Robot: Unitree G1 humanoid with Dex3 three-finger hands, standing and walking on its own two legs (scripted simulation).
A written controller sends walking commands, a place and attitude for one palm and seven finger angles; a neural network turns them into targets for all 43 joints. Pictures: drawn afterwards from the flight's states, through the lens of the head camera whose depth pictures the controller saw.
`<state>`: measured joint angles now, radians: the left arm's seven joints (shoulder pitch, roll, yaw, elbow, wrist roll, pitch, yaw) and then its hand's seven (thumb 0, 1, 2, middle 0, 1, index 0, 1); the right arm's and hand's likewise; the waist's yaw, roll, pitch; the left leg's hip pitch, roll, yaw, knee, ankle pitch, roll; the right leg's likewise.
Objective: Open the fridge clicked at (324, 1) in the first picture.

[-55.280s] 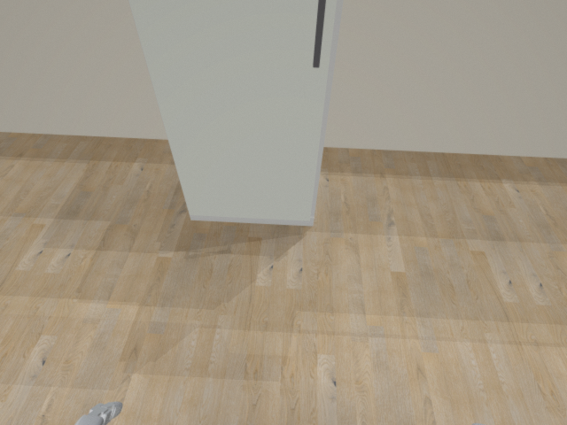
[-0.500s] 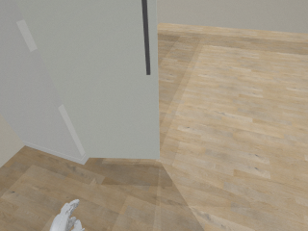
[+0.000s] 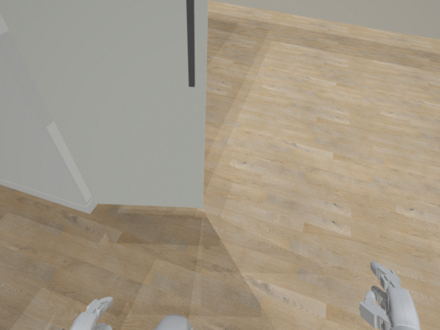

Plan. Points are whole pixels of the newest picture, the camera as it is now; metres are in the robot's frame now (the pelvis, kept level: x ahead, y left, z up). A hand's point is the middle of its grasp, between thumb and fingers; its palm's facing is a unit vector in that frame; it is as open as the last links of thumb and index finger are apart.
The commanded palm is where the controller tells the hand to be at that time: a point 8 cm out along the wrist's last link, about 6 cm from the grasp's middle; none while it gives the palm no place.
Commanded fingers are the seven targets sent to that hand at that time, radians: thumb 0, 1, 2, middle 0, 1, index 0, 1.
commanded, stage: let the arm hang, fingers relaxed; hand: right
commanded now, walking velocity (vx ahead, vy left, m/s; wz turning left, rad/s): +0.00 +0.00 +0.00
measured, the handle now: out of the picture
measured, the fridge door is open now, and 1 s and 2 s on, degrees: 73 73 73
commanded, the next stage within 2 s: look to check the result in 0.94 s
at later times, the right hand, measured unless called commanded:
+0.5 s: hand out of the picture +0.06 -0.18 -0.14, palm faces -0.03 +0.96 -0.27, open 7.3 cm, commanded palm none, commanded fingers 0.00 -0.90 -0.90 0.20 0.30 0.20 0.30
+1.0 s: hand out of the picture +0.01 -0.13 -0.15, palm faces -0.02 +0.98 -0.18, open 7.4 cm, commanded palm none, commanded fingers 0.00 -0.90 -0.90 0.20 0.30 0.20 0.30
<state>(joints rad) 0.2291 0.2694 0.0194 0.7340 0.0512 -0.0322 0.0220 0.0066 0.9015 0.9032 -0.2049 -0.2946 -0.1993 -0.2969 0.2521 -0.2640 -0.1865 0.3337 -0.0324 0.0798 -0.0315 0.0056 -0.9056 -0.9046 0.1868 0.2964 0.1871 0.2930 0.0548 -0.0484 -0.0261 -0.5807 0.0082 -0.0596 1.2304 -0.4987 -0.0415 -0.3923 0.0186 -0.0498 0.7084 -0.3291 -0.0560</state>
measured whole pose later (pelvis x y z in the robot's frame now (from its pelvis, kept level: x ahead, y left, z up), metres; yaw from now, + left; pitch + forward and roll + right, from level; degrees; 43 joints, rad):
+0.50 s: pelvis +0.00 +0.02 +0.02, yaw +1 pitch -1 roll +0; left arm 0.29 0.15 0.01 1.05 0.02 0.02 0.02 0.00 0.90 0.90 -0.20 -0.29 -0.20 -0.30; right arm 0.20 -0.21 -0.02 1.04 -0.01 0.02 -0.02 -0.01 -0.91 -0.90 0.19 0.30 0.20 0.29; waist 0.03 -0.03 0.06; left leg -0.24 0.02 -0.03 0.45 -0.20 -0.03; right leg -0.20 0.02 -0.04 0.46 -0.24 -0.04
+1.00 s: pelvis +0.01 +0.03 +0.03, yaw +2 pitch -1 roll +0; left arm 0.26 0.14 0.01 1.14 0.02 0.01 0.04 0.00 0.91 0.90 -0.20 -0.29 -0.20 -0.30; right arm 0.25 -0.13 0.00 1.17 -0.02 0.00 -0.03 0.01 -0.92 -0.90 0.20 0.30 0.20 0.29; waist 0.01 -0.01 0.06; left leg -0.20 0.01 -0.04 0.41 -0.19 -0.02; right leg -0.16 0.01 -0.05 0.41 -0.23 -0.02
